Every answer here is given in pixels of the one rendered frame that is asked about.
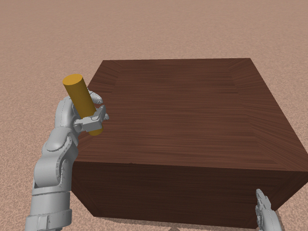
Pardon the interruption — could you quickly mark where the right robot hand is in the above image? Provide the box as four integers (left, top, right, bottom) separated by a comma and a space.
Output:
256, 189, 282, 231

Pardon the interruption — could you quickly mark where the left robot hand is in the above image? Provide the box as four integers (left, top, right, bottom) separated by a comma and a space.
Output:
55, 88, 109, 137

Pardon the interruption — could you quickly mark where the can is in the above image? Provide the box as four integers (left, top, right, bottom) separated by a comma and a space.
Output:
63, 74, 103, 136

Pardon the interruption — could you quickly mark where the left robot arm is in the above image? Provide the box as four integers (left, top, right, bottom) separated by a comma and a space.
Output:
25, 127, 79, 231

